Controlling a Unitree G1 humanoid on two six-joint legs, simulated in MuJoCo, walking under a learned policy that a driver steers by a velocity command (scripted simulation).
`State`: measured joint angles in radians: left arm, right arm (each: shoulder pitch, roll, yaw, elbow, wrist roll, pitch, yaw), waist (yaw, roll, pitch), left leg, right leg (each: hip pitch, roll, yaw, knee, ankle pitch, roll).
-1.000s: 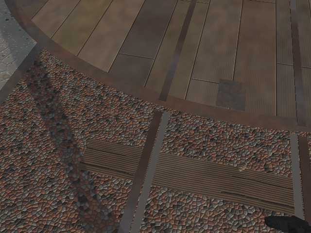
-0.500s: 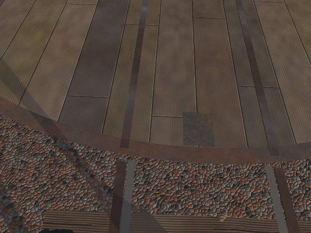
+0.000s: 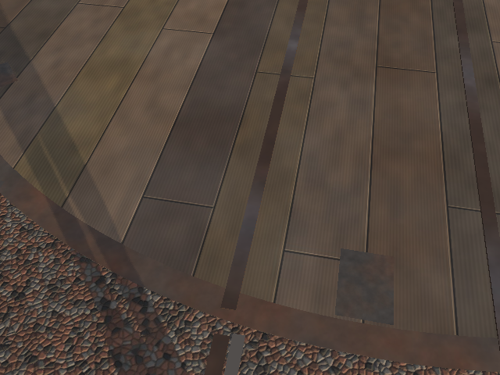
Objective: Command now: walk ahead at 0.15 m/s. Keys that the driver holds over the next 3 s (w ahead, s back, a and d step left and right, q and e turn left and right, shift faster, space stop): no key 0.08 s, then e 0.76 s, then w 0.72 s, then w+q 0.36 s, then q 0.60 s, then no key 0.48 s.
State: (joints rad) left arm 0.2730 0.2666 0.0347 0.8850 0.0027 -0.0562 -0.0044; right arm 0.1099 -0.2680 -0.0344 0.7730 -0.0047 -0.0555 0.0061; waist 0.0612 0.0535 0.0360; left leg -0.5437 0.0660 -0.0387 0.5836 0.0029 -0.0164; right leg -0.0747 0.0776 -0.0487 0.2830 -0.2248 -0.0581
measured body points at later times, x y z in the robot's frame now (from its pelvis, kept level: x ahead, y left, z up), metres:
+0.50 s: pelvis +0.05 -0.02 -0.02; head +0.07 -0.05 +0.43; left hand +0.16 +0.26 -0.12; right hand +0.17 -0.32 -0.14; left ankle +0.13 +0.12 -0.72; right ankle +0.04 -0.11 -0.75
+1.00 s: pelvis +0.09 -0.01 -0.01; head +0.11 -0.01 +0.44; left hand +0.34 +0.19 -0.11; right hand +0.08 -0.32 -0.11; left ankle +0.13 +0.10 -0.74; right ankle +0.04 -0.11 -0.72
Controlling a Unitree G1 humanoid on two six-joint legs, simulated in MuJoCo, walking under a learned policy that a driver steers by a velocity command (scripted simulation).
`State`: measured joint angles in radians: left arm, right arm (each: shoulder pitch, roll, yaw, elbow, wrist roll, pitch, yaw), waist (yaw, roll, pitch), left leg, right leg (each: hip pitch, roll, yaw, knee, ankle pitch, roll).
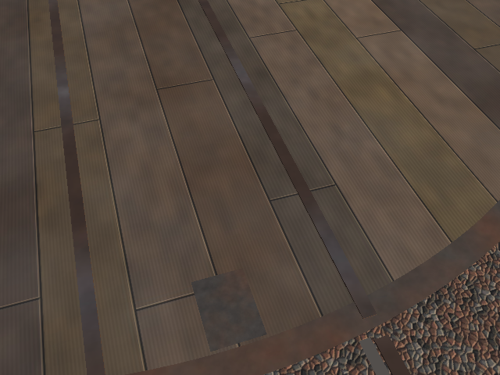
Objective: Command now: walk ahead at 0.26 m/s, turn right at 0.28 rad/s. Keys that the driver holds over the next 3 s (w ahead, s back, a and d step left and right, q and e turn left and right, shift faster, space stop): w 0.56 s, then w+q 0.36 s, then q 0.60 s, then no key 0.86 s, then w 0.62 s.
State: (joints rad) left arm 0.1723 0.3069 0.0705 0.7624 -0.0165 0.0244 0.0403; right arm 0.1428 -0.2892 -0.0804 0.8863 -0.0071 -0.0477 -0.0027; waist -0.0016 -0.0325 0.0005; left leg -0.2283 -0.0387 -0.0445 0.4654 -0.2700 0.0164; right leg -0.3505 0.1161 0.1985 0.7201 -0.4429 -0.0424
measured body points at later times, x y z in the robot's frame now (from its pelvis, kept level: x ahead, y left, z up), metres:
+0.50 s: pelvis +0.18 -0.07 +0.01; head +0.20 -0.09 +0.45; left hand +0.33 +0.19 -0.09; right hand +0.22 -0.36 -0.13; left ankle +0.11 +0.09 -0.65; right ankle +0.20 -0.16 -0.74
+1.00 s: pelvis +0.47 -0.03 -0.01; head +0.51 -0.02 +0.44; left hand +0.50 +0.26 -0.13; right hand +0.68 -0.27 -0.11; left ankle +0.54 +0.04 -0.74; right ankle +0.33 -0.18 -0.63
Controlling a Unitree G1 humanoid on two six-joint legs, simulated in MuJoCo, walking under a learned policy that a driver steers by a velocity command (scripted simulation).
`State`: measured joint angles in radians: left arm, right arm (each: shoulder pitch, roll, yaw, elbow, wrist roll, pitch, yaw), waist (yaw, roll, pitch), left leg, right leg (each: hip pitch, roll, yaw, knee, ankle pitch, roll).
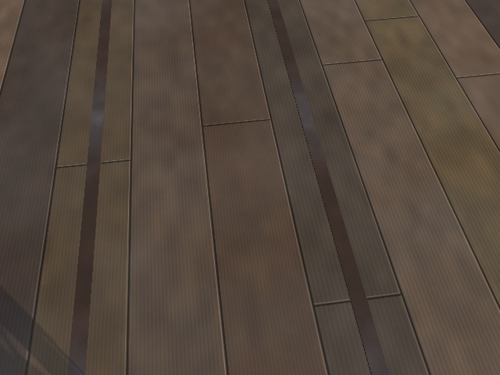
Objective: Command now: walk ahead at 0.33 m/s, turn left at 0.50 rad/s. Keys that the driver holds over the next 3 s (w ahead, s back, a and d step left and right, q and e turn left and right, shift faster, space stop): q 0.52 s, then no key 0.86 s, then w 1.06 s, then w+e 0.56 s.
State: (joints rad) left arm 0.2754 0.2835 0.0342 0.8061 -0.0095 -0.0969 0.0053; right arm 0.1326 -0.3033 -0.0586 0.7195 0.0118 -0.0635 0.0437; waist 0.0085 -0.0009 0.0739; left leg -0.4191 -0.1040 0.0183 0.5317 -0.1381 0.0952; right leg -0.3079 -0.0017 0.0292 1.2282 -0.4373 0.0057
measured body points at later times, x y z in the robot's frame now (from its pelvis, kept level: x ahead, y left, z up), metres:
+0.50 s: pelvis +0.17 -0.04 +0.01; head +0.22 -0.04 +0.46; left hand +0.27 +0.26 -0.07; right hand +0.39 -0.29 -0.10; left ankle +0.09 +0.07 -0.64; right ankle +0.28 -0.13 -0.73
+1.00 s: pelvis +0.17 +0.00 +0.01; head +0.18 +0.02 +0.46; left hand +0.16 +0.30 -0.11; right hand +0.42 -0.16 -0.08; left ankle +0.13 +0.09 -0.73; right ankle +0.22 -0.15 -0.70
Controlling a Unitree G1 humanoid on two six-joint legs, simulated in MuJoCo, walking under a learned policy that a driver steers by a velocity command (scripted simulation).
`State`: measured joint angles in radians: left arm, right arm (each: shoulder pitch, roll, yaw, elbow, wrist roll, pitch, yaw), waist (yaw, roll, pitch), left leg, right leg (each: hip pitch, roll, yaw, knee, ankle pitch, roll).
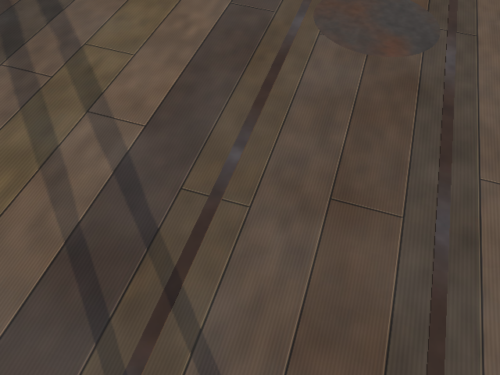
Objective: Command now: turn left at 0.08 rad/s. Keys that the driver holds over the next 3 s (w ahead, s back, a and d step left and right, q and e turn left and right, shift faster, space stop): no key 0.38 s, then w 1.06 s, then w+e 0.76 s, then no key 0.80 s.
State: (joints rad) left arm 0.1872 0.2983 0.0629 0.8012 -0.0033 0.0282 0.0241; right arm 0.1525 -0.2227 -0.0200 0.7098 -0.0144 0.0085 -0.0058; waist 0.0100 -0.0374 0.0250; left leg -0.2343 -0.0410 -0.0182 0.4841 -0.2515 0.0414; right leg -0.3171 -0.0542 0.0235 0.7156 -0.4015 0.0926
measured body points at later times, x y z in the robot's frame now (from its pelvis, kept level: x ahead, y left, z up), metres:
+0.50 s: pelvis +0.00 -0.02 +0.00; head +0.00 -0.02 +0.44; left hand +0.07 +0.24 -0.14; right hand +0.08 -0.29 -0.13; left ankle +0.00 +0.10 -0.74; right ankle -0.02 -0.15 -0.74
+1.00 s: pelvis +0.18 -0.02 -0.01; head +0.22 -0.02 +0.44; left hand +0.08 +0.24 -0.14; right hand +0.43 -0.24 -0.09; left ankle +0.35 +0.10 -0.72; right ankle -0.01 -0.15 -0.74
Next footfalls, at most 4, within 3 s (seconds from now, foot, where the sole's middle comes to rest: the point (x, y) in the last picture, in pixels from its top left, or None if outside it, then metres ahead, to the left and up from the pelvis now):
0.06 right None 0.02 -0.15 -0.78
1.04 left None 0.39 0.09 -0.78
1.60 right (303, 305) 0.70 -0.15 -0.78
2.10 left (251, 219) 1.00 0.00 -0.78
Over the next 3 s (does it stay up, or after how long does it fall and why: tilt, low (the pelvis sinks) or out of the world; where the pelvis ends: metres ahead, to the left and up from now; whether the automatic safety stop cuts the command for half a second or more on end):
stays up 1.04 -0.15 0.00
